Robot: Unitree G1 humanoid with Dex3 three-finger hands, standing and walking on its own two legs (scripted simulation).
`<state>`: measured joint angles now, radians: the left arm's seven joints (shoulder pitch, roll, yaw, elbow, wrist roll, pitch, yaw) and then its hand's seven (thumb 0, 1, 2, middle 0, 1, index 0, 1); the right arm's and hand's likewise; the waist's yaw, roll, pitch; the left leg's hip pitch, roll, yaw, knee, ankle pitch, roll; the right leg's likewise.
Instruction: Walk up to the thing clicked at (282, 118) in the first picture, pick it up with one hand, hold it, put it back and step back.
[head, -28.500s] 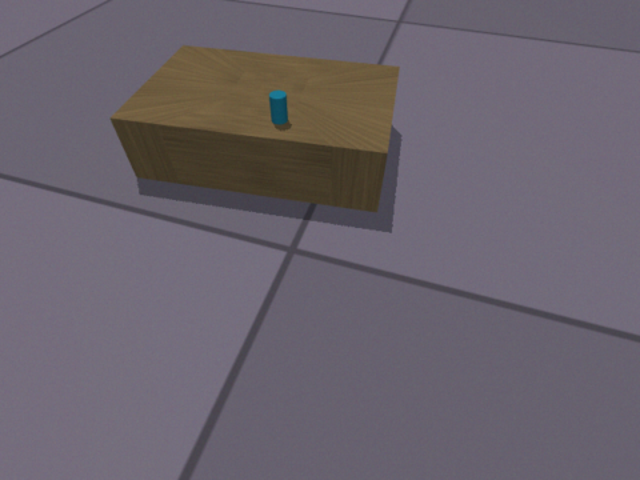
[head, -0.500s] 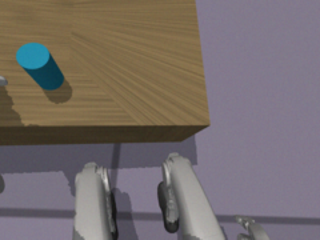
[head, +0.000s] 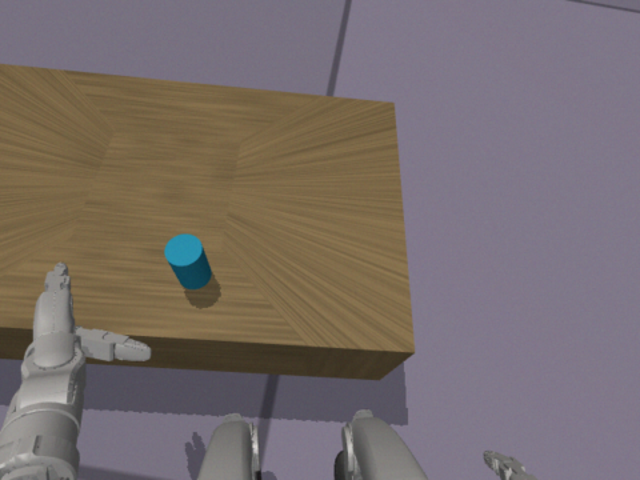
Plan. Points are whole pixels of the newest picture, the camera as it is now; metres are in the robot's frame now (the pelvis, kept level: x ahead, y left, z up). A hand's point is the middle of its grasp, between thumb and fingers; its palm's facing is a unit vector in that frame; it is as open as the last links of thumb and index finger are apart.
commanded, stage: home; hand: left
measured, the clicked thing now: (189, 262) +0.53 +0.21 -0.28
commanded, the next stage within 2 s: none
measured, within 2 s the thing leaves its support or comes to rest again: neither
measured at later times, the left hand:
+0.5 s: hand (145, 451) +0.18 +0.17 -0.01, palm faces +0.16 -0.95 -0.25, open 17.4 cm
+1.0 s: hand (144, 446) +0.19 +0.17 +0.00, palm faces +0.14 -0.95 -0.29, open 17.5 cm
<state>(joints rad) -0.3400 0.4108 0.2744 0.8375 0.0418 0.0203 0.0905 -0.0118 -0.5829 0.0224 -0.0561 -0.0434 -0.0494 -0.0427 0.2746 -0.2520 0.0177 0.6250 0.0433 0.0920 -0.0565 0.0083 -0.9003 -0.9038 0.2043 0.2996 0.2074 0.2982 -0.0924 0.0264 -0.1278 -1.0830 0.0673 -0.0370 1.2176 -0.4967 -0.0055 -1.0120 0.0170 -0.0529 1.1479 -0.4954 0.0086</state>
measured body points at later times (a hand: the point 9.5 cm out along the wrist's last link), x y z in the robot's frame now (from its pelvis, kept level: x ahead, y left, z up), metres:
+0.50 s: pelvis +0.03 -0.01 +0.06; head +0.05 -0.01 +0.51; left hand +0.17 +0.22 +0.01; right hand +0.21 -0.23 -0.02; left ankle +0.04 +0.12 -0.64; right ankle +0.03 -0.13 -0.64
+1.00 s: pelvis +0.02 -0.01 +0.05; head +0.05 -0.02 +0.50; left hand +0.18 +0.22 +0.02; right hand +0.18 -0.25 -0.03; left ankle +0.04 +0.12 -0.64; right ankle +0.03 -0.13 -0.64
